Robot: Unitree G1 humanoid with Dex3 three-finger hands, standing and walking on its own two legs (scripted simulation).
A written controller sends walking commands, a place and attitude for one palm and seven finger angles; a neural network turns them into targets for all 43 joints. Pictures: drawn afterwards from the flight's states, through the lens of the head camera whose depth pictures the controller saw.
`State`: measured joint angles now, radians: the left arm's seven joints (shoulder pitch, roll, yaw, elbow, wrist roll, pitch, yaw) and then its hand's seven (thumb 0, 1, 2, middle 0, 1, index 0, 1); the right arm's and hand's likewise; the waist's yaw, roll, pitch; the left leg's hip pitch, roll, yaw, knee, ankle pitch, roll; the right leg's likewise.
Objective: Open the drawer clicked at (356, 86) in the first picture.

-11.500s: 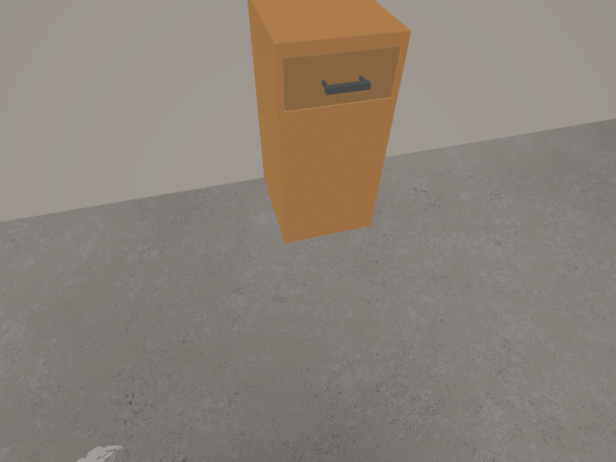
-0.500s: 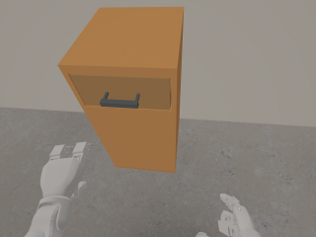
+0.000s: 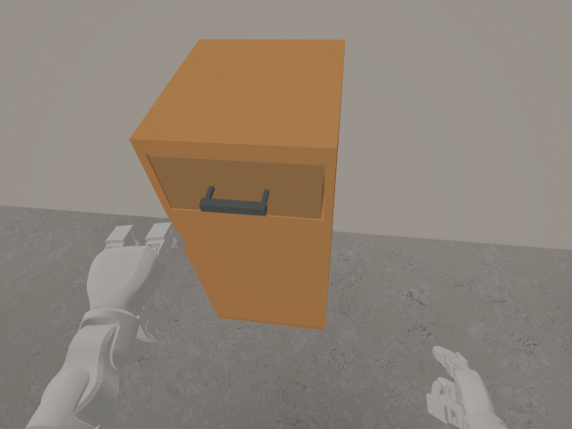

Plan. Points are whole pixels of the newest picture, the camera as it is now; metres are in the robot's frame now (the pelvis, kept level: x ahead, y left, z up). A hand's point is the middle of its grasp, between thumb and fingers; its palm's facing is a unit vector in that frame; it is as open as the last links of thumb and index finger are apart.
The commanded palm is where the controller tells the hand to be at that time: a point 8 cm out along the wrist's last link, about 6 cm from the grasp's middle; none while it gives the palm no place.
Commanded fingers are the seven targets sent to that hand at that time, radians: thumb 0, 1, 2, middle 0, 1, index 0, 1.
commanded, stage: raise the hand with hooked fingers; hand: left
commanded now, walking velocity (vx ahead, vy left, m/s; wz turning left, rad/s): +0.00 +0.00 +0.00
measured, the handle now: (235, 199) +0.54 +0.18 -0.05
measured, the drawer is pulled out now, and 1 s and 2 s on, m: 0.00 0.00 0.00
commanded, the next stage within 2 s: move the hooked fingers above the handle in 0.64 s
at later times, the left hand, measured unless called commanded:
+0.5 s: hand (150, 255) +0.31 +0.23 +0.08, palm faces +0.00 -0.08 -1.00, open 13.8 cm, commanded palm +0.29 +0.24 +0.14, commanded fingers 0.00 -0.50 0.30 -0.30 -1.20 -0.30 -1.20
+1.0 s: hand (166, 250) +0.33 +0.22 +0.07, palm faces -0.01 -0.05 -1.00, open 13.8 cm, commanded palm +0.32 +0.23 +0.12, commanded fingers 0.00 -0.50 0.30 -0.30 -1.20 -0.30 -1.20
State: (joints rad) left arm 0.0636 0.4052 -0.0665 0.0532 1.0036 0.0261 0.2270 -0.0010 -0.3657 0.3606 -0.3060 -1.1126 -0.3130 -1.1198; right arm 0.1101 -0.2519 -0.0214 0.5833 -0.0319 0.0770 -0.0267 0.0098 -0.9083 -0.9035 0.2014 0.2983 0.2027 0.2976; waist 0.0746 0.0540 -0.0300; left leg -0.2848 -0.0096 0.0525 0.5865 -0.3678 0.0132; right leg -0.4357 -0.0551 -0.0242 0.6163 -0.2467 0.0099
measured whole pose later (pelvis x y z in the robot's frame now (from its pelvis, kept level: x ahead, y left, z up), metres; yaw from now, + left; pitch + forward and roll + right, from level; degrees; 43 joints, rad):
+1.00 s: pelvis -0.01 -0.01 +0.01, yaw +1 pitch +4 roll +1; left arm -0.26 0.44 -0.10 0.32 1.00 -0.08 0.13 0.00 -0.49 0.31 -0.32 -1.20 -0.32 -1.20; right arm 0.15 -0.24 -0.01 0.62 -0.01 0.09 -0.04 0.01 -0.91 -0.90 0.20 0.30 0.21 0.30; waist 0.07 0.05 -0.02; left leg -0.26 -0.01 0.03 0.48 -0.30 0.00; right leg -0.40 -0.05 -0.05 0.51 -0.19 0.00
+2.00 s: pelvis +0.01 +0.00 -0.01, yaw +0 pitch +16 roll +1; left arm -0.73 0.38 -0.09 0.96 1.10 -0.07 0.32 0.00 -0.49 0.31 -0.31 -1.20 -0.32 -1.20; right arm 0.30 -0.26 -0.07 0.68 -0.03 0.11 -0.02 0.00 -0.91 -0.90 0.20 0.30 0.21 0.30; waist -0.06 0.04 -0.10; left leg -0.56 0.00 0.05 0.67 -0.38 0.01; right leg -0.69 -0.05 -0.02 0.66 -0.24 0.01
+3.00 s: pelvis +0.01 +0.00 -0.02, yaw +0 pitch +18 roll +0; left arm -0.78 0.37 -0.09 1.03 1.11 -0.03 0.38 0.00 -0.49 0.31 -0.31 -1.20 -0.32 -1.20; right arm 0.29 -0.26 -0.06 0.69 -0.04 0.12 0.00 0.00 -0.91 -0.90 0.20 0.30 0.21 0.30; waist -0.08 0.04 -0.13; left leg -0.63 0.00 0.04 0.73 -0.41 0.02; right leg -0.75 -0.04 -0.03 0.70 -0.26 0.01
